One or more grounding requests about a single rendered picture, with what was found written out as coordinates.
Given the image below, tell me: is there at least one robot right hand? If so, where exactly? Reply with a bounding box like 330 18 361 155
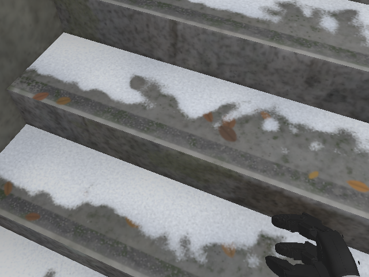
265 212 360 277

